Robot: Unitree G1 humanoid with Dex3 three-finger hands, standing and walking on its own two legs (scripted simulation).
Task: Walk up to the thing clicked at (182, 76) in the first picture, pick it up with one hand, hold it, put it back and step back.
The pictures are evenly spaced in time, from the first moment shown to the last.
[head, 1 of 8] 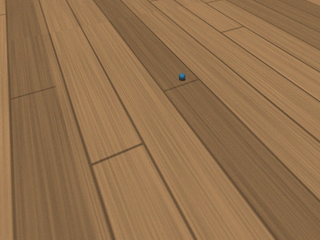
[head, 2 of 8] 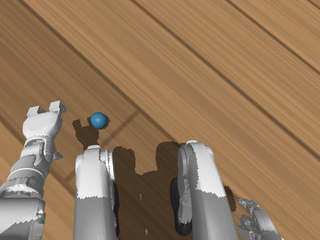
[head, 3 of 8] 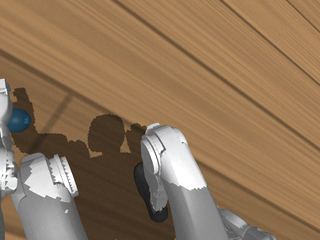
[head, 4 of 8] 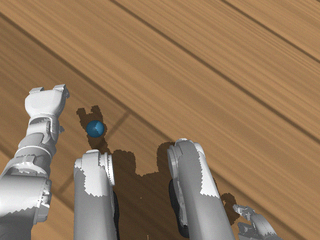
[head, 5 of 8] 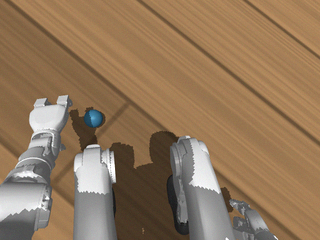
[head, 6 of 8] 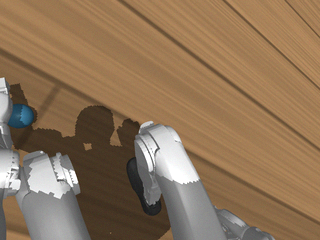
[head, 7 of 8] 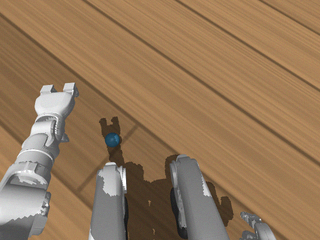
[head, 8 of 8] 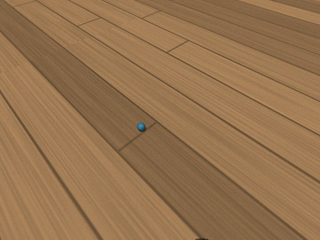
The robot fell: no
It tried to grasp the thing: yes
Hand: left
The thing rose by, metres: 0.00
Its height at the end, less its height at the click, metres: +0.00
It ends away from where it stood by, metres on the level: 0.05
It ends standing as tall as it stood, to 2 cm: yes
